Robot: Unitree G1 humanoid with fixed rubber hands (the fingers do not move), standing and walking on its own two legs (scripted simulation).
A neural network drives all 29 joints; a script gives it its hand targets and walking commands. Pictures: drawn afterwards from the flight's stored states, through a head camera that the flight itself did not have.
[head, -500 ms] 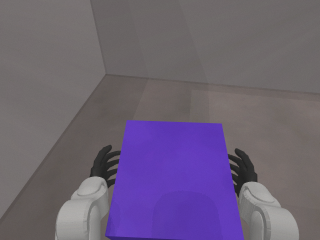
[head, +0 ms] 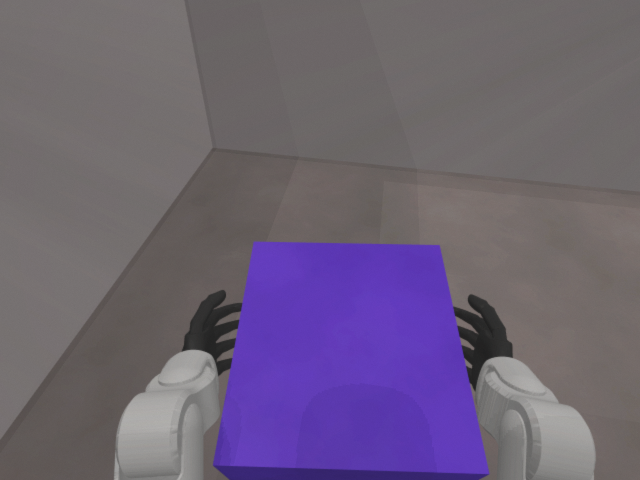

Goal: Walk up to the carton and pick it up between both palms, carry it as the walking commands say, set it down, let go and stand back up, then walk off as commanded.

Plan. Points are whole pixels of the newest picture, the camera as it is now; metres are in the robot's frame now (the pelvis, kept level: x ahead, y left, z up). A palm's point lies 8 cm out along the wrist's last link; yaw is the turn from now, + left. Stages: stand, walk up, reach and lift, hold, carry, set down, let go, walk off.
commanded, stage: carry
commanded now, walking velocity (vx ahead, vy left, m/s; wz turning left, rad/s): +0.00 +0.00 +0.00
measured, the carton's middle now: (343, 378) +0.25 +0.00 +0.03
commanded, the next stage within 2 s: none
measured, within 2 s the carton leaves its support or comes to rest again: neither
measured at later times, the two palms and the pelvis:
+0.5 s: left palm (220, 348) +0.26 +0.14 +0.07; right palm (485, 356) +0.26 -0.17 +0.07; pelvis +0.01 -0.01 +0.00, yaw +0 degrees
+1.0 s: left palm (240, 336) +0.28 +0.12 +0.06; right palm (491, 342) +0.29 -0.18 +0.07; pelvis +0.02 -0.03 +0.00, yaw +0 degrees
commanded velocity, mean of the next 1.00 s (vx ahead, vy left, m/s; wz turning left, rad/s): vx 0.00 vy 0.00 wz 0.00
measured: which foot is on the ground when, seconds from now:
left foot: down 0.00-1.00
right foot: down 0.00-1.00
